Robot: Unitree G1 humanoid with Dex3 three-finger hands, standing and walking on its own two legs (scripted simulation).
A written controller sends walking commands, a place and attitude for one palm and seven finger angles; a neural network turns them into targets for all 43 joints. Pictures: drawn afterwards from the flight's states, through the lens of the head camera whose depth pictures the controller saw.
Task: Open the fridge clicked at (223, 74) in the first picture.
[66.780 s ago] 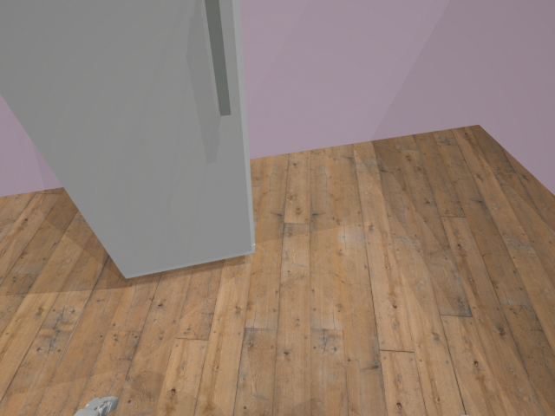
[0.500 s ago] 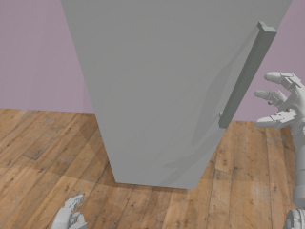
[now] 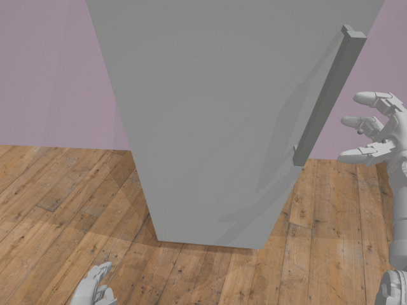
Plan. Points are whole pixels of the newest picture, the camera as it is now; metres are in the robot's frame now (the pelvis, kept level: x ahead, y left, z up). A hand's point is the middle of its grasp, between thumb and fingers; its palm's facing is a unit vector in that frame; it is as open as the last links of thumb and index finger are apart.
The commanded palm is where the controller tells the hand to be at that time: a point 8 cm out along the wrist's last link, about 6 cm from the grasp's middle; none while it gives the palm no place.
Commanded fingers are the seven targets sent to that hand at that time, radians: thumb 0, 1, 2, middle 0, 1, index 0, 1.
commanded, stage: move the hooked fingers beside the handle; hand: right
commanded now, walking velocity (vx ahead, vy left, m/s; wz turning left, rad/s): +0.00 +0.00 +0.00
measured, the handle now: (318, 107) +0.49 -0.20 +0.16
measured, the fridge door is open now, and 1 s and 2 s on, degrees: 2 2 2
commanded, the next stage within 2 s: feel for the door with the fingertips in 0.16 s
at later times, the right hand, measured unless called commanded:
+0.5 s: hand (353, 132) +0.40 -0.24 +0.17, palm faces +0.05 +1.00 +0.01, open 14.0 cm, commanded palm +0.37 -0.29 +0.18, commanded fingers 0.00 0.50 -0.30 0.30 1.20 0.30 1.20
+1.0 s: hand (344, 122) +0.42 -0.22 +0.18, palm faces +0.05 +1.00 +0.01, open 14.0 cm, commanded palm +0.39 -0.28 +0.18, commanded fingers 0.00 0.50 -0.30 0.30 1.20 0.30 1.20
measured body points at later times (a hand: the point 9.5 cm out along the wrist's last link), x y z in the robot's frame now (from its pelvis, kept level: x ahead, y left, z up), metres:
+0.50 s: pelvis +0.01 +0.01 +0.00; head +0.01 +0.01 +0.45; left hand +0.13 +0.28 -0.10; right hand +0.40 -0.29 +0.17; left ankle -0.01 +0.09 -0.74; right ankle -0.01 -0.07 -0.74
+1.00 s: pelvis +0.02 +0.01 +0.00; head +0.02 +0.01 +0.45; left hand +0.14 +0.27 -0.10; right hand +0.41 -0.28 +0.18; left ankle -0.01 +0.09 -0.74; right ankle -0.01 -0.07 -0.74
